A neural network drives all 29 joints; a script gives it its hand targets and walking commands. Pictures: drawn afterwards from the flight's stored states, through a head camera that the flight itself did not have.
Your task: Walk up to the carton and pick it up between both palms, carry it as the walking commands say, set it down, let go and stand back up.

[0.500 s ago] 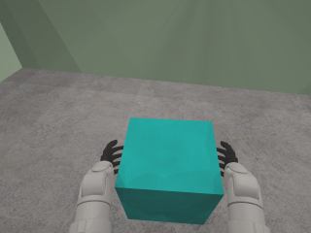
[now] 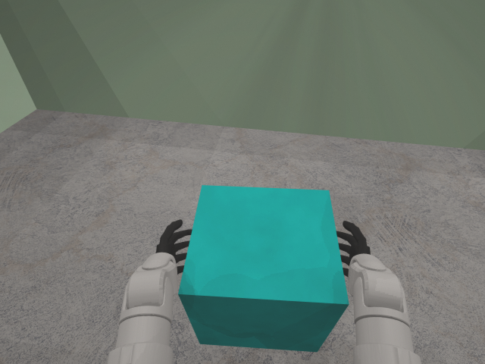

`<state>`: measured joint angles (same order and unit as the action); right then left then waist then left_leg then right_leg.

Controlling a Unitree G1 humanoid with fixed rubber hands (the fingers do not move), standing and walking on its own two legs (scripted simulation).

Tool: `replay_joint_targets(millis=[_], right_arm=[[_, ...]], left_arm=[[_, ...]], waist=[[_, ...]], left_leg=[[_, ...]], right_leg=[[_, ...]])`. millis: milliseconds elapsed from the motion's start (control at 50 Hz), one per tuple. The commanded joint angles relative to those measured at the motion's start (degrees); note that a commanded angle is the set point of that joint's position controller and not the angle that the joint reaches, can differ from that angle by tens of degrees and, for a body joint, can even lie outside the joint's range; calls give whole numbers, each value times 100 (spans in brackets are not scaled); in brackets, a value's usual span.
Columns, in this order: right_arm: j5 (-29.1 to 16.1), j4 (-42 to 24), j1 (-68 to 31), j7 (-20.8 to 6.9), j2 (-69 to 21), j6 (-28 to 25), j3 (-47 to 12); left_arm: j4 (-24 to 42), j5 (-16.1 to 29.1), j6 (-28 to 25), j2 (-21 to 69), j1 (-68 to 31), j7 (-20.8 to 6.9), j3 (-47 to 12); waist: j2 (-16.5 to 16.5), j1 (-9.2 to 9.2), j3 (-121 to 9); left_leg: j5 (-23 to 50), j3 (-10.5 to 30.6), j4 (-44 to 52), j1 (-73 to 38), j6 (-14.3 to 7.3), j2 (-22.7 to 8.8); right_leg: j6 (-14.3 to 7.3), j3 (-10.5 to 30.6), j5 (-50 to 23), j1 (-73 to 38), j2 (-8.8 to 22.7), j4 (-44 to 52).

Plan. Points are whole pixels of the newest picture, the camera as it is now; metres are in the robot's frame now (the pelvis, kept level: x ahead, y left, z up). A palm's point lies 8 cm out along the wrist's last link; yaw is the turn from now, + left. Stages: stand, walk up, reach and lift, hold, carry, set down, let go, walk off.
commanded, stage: hold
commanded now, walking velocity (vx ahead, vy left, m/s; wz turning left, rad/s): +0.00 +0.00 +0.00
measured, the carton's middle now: (261, 271) +0.33 -0.02 -0.02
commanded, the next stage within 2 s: carry in 0.42 s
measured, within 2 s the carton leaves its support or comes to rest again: neither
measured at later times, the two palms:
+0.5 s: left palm (166, 263) +0.29 +0.15 +0.05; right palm (359, 266) +0.29 -0.18 +0.06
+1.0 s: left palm (164, 245) +0.30 +0.15 +0.08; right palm (362, 251) +0.30 -0.17 +0.09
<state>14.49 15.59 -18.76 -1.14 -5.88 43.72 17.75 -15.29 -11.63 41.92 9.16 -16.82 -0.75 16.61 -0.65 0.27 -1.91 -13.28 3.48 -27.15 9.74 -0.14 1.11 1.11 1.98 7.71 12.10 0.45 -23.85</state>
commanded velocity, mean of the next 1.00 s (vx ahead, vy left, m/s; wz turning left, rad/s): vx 0.00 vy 0.12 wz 0.00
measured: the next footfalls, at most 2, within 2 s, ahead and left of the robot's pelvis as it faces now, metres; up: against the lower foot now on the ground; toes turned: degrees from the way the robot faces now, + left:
left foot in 1.10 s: +0.10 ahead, +0.19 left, +0.00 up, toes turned -2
right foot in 1.78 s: +0.06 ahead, -0.01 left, +0.00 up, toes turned -16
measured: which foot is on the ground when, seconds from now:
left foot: down 0.00-0.96, up 0.98-1.00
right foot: down 0.00-1.00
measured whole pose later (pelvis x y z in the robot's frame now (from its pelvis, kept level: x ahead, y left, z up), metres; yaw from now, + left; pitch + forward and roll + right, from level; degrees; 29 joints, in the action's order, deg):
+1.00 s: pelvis +0.03 +0.01 -0.01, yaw -4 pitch +0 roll +1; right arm 7.6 -4.8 -17.2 3.0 -4.6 67.4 11.8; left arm 9.0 -8.4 66.4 8.2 -12.3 1.3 11.9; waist 0.4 0.2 -7.5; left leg -21.2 -1.2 -37.3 15.9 -1.2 2.0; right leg 1.7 3.5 15.7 20.3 1.6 -36.0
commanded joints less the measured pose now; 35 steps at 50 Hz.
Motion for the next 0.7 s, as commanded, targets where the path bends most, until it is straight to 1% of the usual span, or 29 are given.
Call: replay_joint_targets(millis=[0,240,380,400,420,440,460,480,500,520,540,560,580,600,620,640,660,680], right_arm=[[-1756,-684,-2722,-1512,-5479,-130,-4080],[-1769,-730,-2711,-1507,-5463,-136,-4094],[-1774,-757,-2635,-1501,-5453,-139,-4105],[-1858,-698,-2503,-1411,-5275,-264,-4142],[-2019,-1054,-2543,-1366,-5327,-223,-4272],[-2082,-1193,-2674,-1340,-5304,-171,-4313],[-2145,-1292,-2852,-1308,-5311,-103,-4353],[-2205,-1339,-3013,-1269,-5306,5,-4405],[-2256,-1420,-3138,-1228,-5289,140,-4484],[-2295,-1504,-3219,-1198,-5272,275,-4539],[-2332,-1560,-3240,-1166,-5278,415,-4603],[-2368,-1634,-3229,-1133,-5281,556,-4685],[-2410,-1700,-3182,-1099,-5285,699,-4758],[-2456,-1779,-3126,-1064,-5254,839,-4805],[-2523,-1835,-3069,-1037,-5225,979,-4841],[-2602,-1882,-2986,-1014,-5218,1117,-4881],[-2695,-1930,-2936,-1000,-5230,1241,-4912],[-2809,-2052,-2943,-990,-5258,1351,-4955]], left_arm=[[541,1246,-58,5085,-2922,-1455,-3820],[578,1249,-58,5115,-2882,-1448,-3833],[619,1252,-54,5121,-2803,-1440,-3856],[688,1235,-121,4783,-2706,-1393,-3860],[920,1407,-101,4833,-2584,-1380,-3963],[1099,1530,-41,4805,-2771,-1356,-4070],[1250,1618,41,4754,-2976,-1337,-4137],[1357,1687,140,4690,-3162,-1311,-4207],[1443,1740,280,4632,-3280,-1274,-4268],[1540,1774,410,4589,-3314,-1250,-4297],[1602,1823,549,4565,-3268,-1230,-4310],[1633,1892,697,4572,-3174,-1212,-4333],[1678,1979,842,4579,-3084,-1195,-4367],[1739,2061,988,4561,-3008,-1176,-4404],[1791,2121,1126,4517,-2928,-1160,-4425],[1876,2168,1254,4484,-2884,-1140,-4461],[1972,2208,1372,4467,-2865,-1119,-4504],[2152,2274,1481,4456,-2891,-1094,-4559]], waist=[[-40,-43,-1738],[-42,-41,-1628],[-41,-33,-1665],[34,-80,-2563],[88,-72,-2538],[123,-86,-2299],[184,-124,-1956],[252,-141,-1587],[213,-113,-1263],[162,-93,-1139],[140,-82,-1158],[218,-79,-1299],[380,-80,-1501],[635,-81,-1682],[958,-90,-1760],[1268,-84,-1806],[1394,-73,-1785],[1392,-62,-1767]], left_leg=[[760,103,916,-177,49,351],[637,102,932,-150,44,347],[746,101,919,-203,53,349],[1372,-54,-214,-239,-93,-624],[929,-113,-390,-159,-90,-508],[266,-151,-335,110,-87,-427],[-635,-112,-171,445,-98,-374],[-1357,-16,-21,699,-115,-366],[-1775,102,130,857,-136,-431],[-1917,191,249,952,-162,-484],[-1808,196,277,978,-172,-512],[-1482,139,157,949,-170,-511],[-1057,13,-105,885,-152,-441],[-771,-158,-462,858,-110,-316],[-817,-273,-805,919,-42,-201],[-1153,-366,-1090,980,28,-101],[-1419,-396,-1129,1051,68,-82],[-1413,-425,-1012,1015,71,-107]], right_leg=[[-135,75,-575,-1702,-606,206],[-140,82,-459,-1651,-601,216],[-135,84,-551,-1653,-607,217],[-268,337,-1928,-902,835,-565],[-286,433,-1754,-513,775,-727],[-268,480,-974,-180,810,-620],[-249,593,265,179,876,-406],[-240,718,1455,562,874,-185],[-201,734,2256,930,811,-85],[-166,677,2367,1086,738,-140],[-140,595,2100,1066,673,-242],[-139,597,1668,928,694,-307],[-157,695,1221,758,795,-302],[-201,917,815,613,978,-216],[-290,1300,660,517,1238,-8],[-419,1662,541,450,1490,196],[-514,1864,427,410,1635,334],[-529,1867,319,451,1671,378]])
